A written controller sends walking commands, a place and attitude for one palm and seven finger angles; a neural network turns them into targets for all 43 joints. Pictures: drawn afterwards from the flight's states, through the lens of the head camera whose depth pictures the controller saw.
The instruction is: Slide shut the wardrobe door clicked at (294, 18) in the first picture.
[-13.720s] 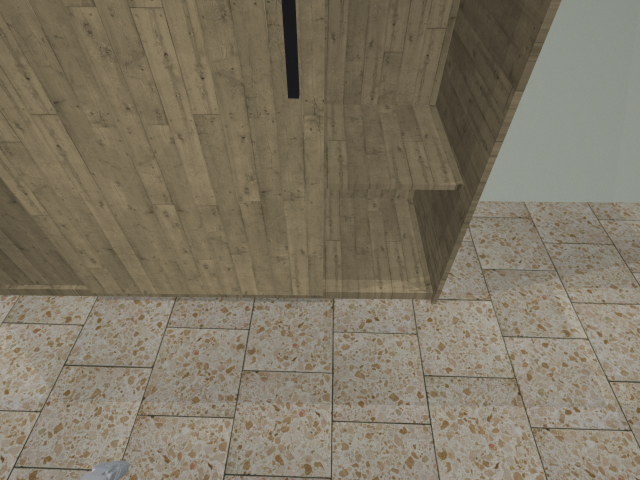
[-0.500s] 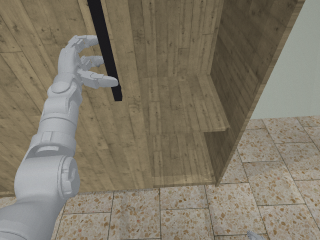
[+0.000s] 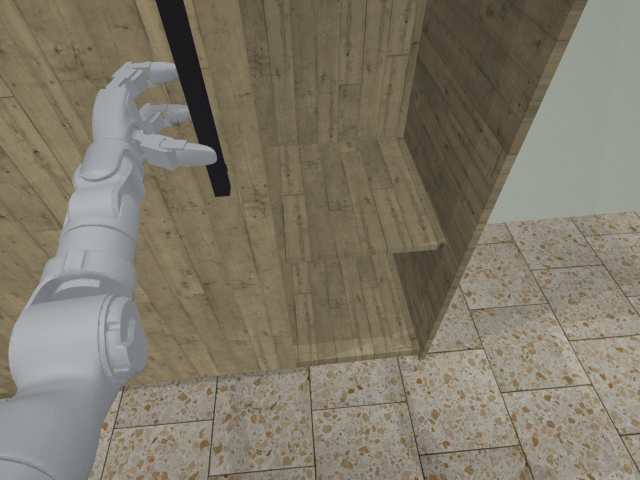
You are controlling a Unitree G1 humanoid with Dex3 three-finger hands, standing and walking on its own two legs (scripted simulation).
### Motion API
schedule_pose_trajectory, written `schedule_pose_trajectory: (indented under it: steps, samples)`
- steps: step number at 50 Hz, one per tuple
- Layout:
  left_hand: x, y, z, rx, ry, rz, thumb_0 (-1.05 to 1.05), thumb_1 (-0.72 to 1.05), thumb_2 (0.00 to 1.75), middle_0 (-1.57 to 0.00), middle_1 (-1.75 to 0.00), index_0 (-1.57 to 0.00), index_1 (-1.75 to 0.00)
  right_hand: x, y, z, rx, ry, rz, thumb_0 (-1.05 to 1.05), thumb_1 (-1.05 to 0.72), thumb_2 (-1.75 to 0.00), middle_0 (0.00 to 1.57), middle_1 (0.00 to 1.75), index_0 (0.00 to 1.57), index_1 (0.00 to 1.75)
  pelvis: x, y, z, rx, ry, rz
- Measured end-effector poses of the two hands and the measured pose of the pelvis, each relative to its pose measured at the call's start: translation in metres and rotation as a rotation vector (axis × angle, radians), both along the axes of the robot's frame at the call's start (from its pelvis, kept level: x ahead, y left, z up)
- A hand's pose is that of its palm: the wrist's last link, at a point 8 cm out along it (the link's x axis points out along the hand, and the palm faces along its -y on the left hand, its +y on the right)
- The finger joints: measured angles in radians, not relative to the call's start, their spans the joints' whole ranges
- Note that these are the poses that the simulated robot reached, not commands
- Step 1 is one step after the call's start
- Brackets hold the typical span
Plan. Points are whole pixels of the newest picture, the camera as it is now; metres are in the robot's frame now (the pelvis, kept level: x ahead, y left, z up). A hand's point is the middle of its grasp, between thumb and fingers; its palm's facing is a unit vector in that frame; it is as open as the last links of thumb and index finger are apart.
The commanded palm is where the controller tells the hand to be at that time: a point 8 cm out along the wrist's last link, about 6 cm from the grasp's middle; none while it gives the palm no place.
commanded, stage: slide the fingers in behind the handle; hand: left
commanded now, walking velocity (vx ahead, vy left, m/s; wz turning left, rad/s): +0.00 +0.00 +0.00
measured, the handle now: (197, 84) +0.53 +0.14 +0.24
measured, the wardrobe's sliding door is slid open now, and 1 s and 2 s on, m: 0.41 0.41 0.41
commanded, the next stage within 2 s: grip the handle and tug to test in 1.62 s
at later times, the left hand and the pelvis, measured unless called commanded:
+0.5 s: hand (197, 122) +0.48 +0.13 +0.22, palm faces +0.08 -1.00 +0.01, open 14.0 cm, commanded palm +0.45 +0.19 +0.21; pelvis +0.01 +0.00 +0.00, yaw +1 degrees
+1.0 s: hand (210, 124) +0.47 +0.12 +0.22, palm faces +0.10 -1.00 +0.00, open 14.2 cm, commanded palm +0.45 +0.16 +0.21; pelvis +0.01 -0.01 +0.00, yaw +1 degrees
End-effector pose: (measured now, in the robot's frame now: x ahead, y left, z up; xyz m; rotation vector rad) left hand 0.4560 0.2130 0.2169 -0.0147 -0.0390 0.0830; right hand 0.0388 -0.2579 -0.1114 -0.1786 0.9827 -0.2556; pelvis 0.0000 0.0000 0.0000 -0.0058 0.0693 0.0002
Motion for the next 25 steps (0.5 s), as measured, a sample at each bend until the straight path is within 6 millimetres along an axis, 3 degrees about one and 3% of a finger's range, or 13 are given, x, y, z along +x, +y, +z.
schedule_pose_trajectory:
  steps: [7, 13, 25]
  samples:
    - [-0.007, 0.002, 0.001, 0.016, -0.024, 0.002, -0.01, -0.50, 0.30, -0.33, -1.22, -0.31, -1.21, 0.010, 0.005, 0.002, 0.012, -0.033, 0.004, 0.01, -0.90, -0.90, 0.20, 0.30, 0.20, 0.30, 0.001, 0.002, 0.000, -0.001, -0.007, -0.004]
    - [-0.013, -0.006, 0.000, 0.006, -0.015, -0.008, -0.01, -0.51, 0.30, -0.31, -1.21, -0.30, -1.20, 0.030, 0.008, 0.002, 0.018, -0.062, 0.034, 0.01, -0.90, -0.90, 0.20, 0.30, 0.20, 0.30, 0.003, 0.003, 0.000, -0.001, -0.015, 0.006]
    - [-0.006, -0.028, 0.002, 0.004, 0.005, -0.005, -0.01, -0.51, 0.30, -0.31, -1.20, -0.30, -1.20, 0.062, 0.012, 0.006, 0.030, -0.122, 0.073, 0.01, -0.90, -0.90, 0.20, 0.30, 0.20, 0.30, 0.006, -0.001, 0.000, 0.003, -0.015, 0.011]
